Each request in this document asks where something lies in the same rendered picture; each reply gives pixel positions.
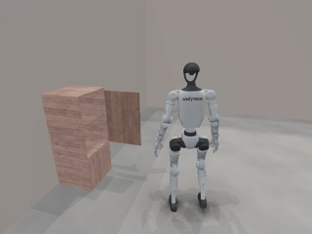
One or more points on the robot left forearm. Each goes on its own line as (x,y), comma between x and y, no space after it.
(162,130)

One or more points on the robot right forearm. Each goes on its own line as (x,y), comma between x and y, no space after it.
(215,129)

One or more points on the robot left hand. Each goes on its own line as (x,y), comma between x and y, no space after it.
(156,146)

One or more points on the cupboard door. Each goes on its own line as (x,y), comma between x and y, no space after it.
(123,116)

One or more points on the robot right upper arm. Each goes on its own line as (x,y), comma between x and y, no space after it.
(211,97)

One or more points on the robot left upper arm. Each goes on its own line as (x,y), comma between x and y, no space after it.
(169,107)

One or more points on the robot head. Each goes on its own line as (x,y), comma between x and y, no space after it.
(191,68)

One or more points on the robot right hand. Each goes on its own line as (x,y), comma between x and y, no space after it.
(214,143)

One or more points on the left robot shin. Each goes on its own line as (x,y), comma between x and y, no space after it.
(173,184)

